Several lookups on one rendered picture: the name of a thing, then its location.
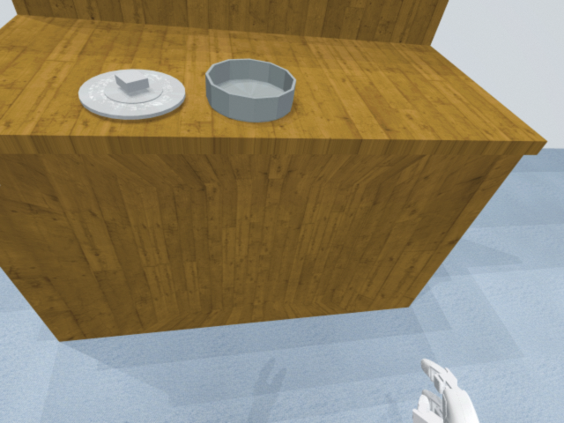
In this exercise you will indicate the table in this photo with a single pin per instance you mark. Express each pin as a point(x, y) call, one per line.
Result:
point(349, 203)

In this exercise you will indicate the lid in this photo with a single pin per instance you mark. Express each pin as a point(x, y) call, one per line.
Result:
point(103, 96)

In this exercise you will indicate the robot right hand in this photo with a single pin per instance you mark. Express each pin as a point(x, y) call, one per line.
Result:
point(455, 405)

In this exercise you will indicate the pot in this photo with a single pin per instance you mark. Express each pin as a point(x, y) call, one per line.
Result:
point(250, 90)

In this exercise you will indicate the knob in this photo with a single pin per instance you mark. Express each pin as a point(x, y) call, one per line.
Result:
point(132, 81)

